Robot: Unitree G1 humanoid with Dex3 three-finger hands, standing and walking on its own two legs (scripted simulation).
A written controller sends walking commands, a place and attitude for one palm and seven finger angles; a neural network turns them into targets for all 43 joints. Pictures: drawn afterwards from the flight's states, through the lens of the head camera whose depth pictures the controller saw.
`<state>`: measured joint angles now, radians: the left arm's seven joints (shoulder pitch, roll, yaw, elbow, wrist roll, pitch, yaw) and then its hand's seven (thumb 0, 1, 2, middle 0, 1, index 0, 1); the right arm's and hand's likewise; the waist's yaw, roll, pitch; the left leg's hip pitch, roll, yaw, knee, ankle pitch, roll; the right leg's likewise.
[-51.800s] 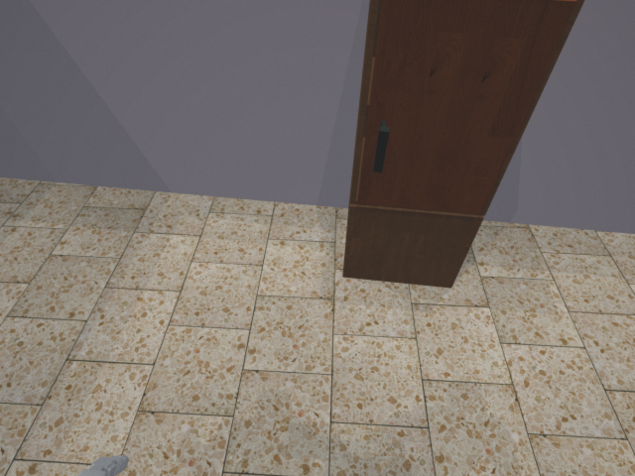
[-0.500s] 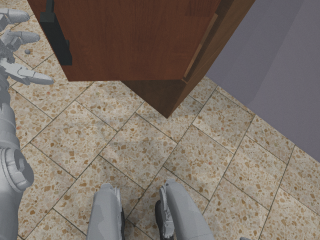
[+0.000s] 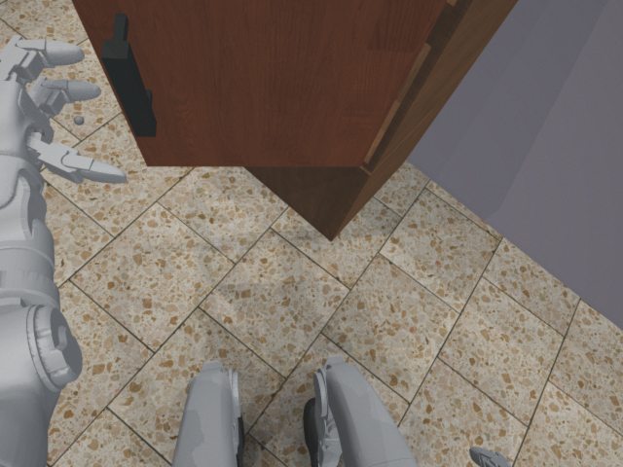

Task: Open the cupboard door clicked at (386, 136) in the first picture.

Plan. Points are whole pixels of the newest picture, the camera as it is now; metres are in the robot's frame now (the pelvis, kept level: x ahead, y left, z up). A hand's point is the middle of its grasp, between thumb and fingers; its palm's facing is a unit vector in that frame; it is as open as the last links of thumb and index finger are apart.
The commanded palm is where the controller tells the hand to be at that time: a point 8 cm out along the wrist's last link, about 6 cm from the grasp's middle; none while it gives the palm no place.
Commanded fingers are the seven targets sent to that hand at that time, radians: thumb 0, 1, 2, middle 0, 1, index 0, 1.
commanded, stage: move the hooked fingers beside the handle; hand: left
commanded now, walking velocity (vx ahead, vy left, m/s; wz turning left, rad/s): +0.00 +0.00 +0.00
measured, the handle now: (134, 79) +0.56 +0.19 +0.05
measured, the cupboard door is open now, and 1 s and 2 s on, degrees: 46 46 46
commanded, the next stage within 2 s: slide the fingers in behind the handle in 0.14 s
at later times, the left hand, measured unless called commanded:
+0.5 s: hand (94, 122) +0.51 +0.23 +0.04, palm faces +0.01 -1.00 +0.00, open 14.0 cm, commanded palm +0.50 +0.25 +0.04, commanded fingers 0.00 -0.50 0.30 -0.30 -1.20 -0.30 -1.20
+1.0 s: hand (128, 118) +0.52 +0.19 +0.04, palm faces +0.01 -1.00 -0.01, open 14.0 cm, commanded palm +0.50 +0.22 +0.04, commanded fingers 0.00 -0.50 0.30 -0.30 -1.20 -0.30 -1.20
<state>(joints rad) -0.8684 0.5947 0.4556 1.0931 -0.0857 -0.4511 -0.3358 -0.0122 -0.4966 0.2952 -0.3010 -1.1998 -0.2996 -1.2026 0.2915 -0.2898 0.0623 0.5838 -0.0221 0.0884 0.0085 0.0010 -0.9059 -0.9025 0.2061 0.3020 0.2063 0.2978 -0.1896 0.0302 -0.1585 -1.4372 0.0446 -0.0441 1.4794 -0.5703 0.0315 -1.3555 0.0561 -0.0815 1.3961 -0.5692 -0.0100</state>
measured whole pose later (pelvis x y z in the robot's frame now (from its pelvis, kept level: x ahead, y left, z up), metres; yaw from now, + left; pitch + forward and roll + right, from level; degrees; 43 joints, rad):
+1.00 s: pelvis +0.00 +0.00 +0.00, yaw +1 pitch +30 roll -6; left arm -0.90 0.48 0.37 1.13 -0.07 -0.46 -0.21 -0.01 -0.50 0.29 -0.30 -1.20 -0.30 -1.20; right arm 0.31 -0.26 0.06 0.61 -0.03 0.10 0.03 0.00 -0.91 -0.90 0.21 0.30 0.21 0.30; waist -0.19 0.04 -0.17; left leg -1.42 0.03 -0.04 1.46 -0.57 0.03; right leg -1.34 0.05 -0.08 1.38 -0.57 -0.01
